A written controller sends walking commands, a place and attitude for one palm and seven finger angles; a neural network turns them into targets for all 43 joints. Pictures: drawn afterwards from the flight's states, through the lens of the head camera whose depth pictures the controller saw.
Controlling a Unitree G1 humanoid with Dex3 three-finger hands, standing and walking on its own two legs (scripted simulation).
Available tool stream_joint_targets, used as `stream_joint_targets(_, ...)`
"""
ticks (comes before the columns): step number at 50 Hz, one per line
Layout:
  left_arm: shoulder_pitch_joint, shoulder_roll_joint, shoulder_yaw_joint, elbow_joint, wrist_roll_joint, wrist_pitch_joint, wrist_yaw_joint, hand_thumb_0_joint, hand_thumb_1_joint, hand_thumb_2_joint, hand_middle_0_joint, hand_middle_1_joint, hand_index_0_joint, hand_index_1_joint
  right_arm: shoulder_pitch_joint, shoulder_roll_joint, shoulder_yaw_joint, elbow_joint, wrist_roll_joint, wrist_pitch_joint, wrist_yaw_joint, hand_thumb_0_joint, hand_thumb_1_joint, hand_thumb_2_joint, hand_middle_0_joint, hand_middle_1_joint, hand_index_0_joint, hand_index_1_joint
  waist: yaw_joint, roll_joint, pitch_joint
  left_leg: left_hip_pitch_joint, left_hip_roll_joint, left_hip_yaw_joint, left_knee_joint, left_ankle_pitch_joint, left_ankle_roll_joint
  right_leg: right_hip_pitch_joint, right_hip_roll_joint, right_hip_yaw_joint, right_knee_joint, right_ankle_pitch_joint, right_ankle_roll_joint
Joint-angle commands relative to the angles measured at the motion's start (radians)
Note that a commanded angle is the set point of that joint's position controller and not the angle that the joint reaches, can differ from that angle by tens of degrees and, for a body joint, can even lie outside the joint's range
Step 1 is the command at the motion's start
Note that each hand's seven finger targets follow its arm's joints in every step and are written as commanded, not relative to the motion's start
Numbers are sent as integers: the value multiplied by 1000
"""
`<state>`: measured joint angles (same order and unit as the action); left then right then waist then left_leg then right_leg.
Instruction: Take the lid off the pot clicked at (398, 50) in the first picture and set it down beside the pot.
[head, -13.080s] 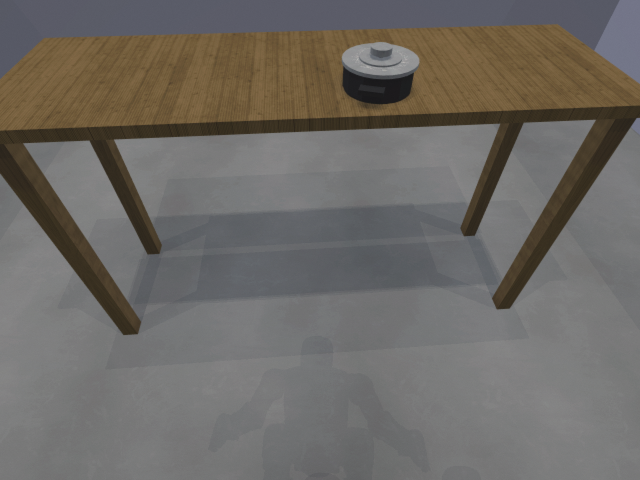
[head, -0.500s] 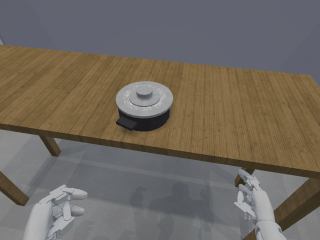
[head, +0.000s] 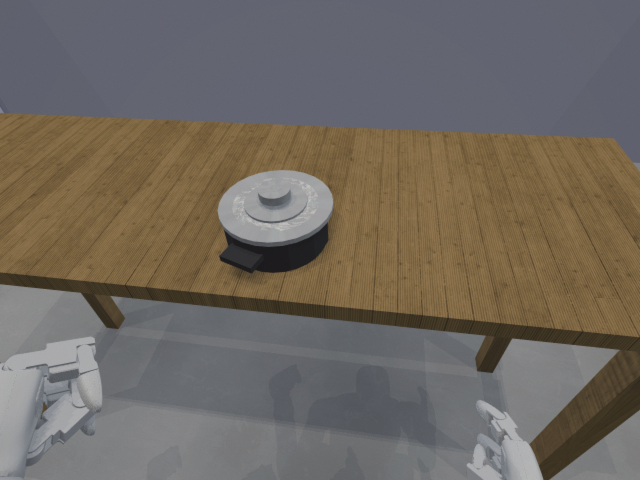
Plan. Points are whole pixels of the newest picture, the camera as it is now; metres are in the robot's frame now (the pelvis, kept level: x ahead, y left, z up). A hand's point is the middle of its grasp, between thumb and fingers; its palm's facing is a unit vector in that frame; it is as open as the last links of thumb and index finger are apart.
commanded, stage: raise the hand higher, near the body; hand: left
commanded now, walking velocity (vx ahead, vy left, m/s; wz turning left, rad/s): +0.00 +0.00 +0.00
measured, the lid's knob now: (274, 192) +0.45 +0.13 +0.15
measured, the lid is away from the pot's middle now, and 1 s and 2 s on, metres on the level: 0.00 0.00 0.00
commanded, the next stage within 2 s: reach forward and open the fingers in 0.56 s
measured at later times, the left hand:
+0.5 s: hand (68, 339) +0.17 +0.23 +0.20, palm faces +0.42 -0.80 -0.44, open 3.1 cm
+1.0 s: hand (51, 296) +0.20 +0.27 +0.21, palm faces +0.24 +0.01 -0.97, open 2.9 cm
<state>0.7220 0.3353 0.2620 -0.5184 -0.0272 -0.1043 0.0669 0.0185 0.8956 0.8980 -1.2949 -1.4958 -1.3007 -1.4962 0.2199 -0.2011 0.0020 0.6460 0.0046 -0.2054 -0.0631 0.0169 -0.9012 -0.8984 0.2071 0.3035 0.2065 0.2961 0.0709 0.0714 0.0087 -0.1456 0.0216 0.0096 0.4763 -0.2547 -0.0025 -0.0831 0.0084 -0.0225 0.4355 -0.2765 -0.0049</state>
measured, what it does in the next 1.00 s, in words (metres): stands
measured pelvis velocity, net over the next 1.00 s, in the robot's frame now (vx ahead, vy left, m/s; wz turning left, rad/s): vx -0.02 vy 0.01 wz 0.01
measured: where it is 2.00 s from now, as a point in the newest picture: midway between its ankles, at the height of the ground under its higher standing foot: outside the picture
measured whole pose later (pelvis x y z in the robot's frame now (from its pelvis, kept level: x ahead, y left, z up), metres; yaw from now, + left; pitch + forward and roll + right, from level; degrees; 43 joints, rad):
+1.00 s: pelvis -0.02 +0.01 -0.01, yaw +1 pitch +0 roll +0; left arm 0.31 0.73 0.27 -0.57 0.63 0.12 -0.05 0.01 0.66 1.08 -1.26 -1.19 -1.27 -1.19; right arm 0.09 -0.30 0.02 0.53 0.03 0.08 0.01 0.01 -0.90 -0.90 0.20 0.30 0.20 0.30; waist 0.10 0.14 -0.02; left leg -0.28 0.00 0.01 0.54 -0.25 0.01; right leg -0.23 -0.02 -0.03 0.53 -0.29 0.01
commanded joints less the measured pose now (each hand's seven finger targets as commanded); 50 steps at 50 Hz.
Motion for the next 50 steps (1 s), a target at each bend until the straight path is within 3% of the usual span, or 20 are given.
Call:
stream_joint_targets(1,7,148,146,-215,-4,-80,28,0,900,900,-1300,-1500,-1300,-1500,-202,-81,-37,-188,5,-84,-7,0,-900,-900,200,300,200,300,18,-45,-28,62,-3,18,-50,178,29,-108,-7,-22,-87,158,5)
stream_joint_targets(3,-36,132,130,-188,-10,-84,23,0,900,900,-1300,-1500,-1300,-1500,-198,-83,-36,-188,8,-71,-12,0,-900,-900,200,300,200,300,10,-78,24,47,-1,17,-62,147,29,-128,-11,-23,-99,123,5)
stream_joint_targets(9,-122,152,133,-305,-11,-111,25,0,900,900,-1300,-1500,-1300,-1500,-188,-91,-29,-200,3,-87,-11,0,-900,-900,200,300,200,300,11,5,-35,87,-4,16,-55,177,30,-104,-16,-16,-88,161,1)
stream_joint_targets(11,-90,173,184,-279,-17,-106,28,0,900,900,-1300,-1500,-1300,-1500,-195,-92,-33,-193,4,-81,-5,0,-900,-900,200,300,200,300,19,-23,-47,84,-4,17,-48,199,28,-94,-9,-15,-82,192,0)
stream_joint_targets(14,-145,152,159,-280,-20,-105,20,0,900,900,-1300,-1500,-1300,-1500,-193,-87,-26,-196,3,-69,-4,0,-900,-900,200,300,200,300,12,0,-24,81,-2,19,-57,210,26,-93,-15,-16,-79,206,-1)
stream_joint_targets(16,-154,164,182,-288,-22,-105,19,0,900,900,-1300,-1500,-1300,-1500,-202,-89,-28,-195,3,-68,2,0,-900,-900,200,300,200,300,12,4,-22,84,-1,22,-48,206,26,-103,-10,-14,-82,207,-2)
stream_joint_targets(18,-182,158,174,-276,-24,-106,18,0,900,900,-1300,-1500,-1300,-1500,-198,-86,-24,-194,2,-61,0,0,-900,-900,200,300,200,300,11,-35,-9,80,4,15,-59,208,27,-98,-13,-19,-84,204,-2)
stream_joint_targets(21,-205,189,215,-300,-31,-107,20,0,900,900,-1300,-1500,-1300,-1500,-206,-92,-25,-196,3,-55,4,0,-900,-900,200,300,200,300,14,-28,-31,88,3,17,-52,213,27,-91,-10,-12,-84,214,-2)
stream_joint_targets(25,-272,177,194,-331,-29,-115,18,0,900,900,-1300,-1500,-1300,-1500,-195,-92,-17,-193,-1,-54,7,0,-900,-900,200,300,200,300,12,23,-41,100,6,11,-62,221,22,-85,-16,-16,-79,205,-6)
stream_joint_targets(28,-296,186,215,-304,-34,-116,22,0,900,900,-1300,-1500,-1300,-1500,-197,-94,-19,-189,0,-48,7,0,-900,-900,200,300,200,300,11,-38,-37,99,11,7,-70,197,22,-90,-13,-20,-84,173,-6)
stream_joint_targets(33,-356,190,234,-279,-41,-126,24,0,900,900,-1300,-1500,-1300,-1500,-205,-94,-16,-183,3,-40,4,0,-900,-900,200,300,200,300,11,-32,-13,93,10,10,-83,156,25,-102,-15,-16,-99,127,-8)
stream_joint_targets(34,-365,402,183,-332,317,-26,49,0,874,921,-1294,-1465,-1294,-1465,-231,-167,-3,-220,-35,28,22,0,-900,-900,200,300,200,300,29,46,-35,-49,-12,32,-64,191,13,-119,-17,-27,-27,150,-1)
stream_joint_targets(35,-409,315,161,-398,314,22,64,0,849,942,-1289,-1429,-1289,-1429,-253,-134,-5,-273,-27,59,37,0,-900,-900,200,300,200,300,26,93,-40,-65,-14,38,-63,204,10,-120,-23,-55,-5,141,-12)
stream_joint_targets(36,-437,334,165,-401,313,45,73,0,825,963,-1285,-1394,-1285,-1394,-272,-134,-4,-281,-13,67,45,0,-900,-900,200,300,200,300,20,93,-40,-81,-13,38,-56,187,8,-121,-18,-50,3,125,-15)
stream_joint_targets(37,-429,363,171,-361,396,70,77,0,802,984,-1280,-1358,-1280,-1358,-250,-131,-10,-271,-18,89,49,0,-900,-900,200,300,200,300,32,108,-48,-83,-12,40,-56,155,8,-139,-14,-49,9,81,-19)
stream_joint_targets(38,-362,397,194,-318,447,104,77,0,778,1005,-1275,-1323,-1275,-1323,-244,-141,-15,-281,-19,117,55,0,-900,-900,200,300,200,300,46,96,-59,-84,-14,41,-49,149,11,-132,-10,-46,10,74,-20)
stream_joint_targets(43,-448,545,209,-274,628,199,17,0,650,1110,-1249,-1145,-1249,-1145,-285,-168,-14,-317,3,217,67,0,-900,-900,200,300,200,300,41,-29,-195,-61,-19,35,10,201,22,-115,-15,-15,26,142,-12)
stream_joint_targets(45,-480,579,193,-213,674,222,-27,0,590,1152,-1235,-1074,-1235,-1074,-289,-181,-14,-307,15,234,70,0,-900,-900,200,300,200,300,35,-40,-201,-56,-21,21,10,219,24,-126,-20,-13,20,176,-2)
stream_joint_targets(48,-538,597,155,-106,695,233,-116,0,490,1215,-1211,-968,-1211,-968,-295,-185,-15,-298,40,239,67,0,-900,-900,200,300,200,300,25,-76,-177,-62,-25,14,-1,199,28,-139,-19,-17,3,172,10)
stream_joint_targets(50,-621,590,104,-108,698,227,-168,0,419,1257,-1194,-897,-1194,-897,-298,-186,-12,-290,50,231,63,0,-900,-900,200,300,200,300,17,-54,-163,-47,-32,3,-20,184,31,-153,-19,-19,-18,162,16)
